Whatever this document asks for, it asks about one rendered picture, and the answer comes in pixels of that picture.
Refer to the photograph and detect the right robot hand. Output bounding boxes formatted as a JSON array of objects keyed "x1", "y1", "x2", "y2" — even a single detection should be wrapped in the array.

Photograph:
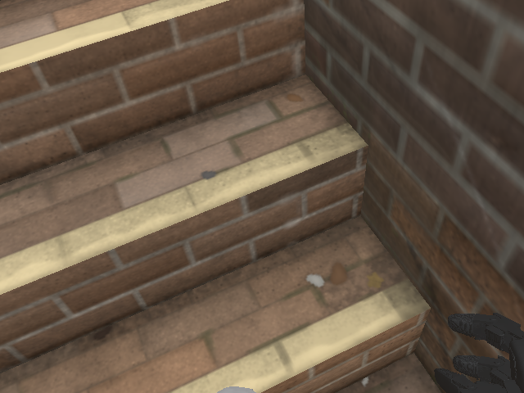
[{"x1": 434, "y1": 313, "x2": 524, "y2": 393}]

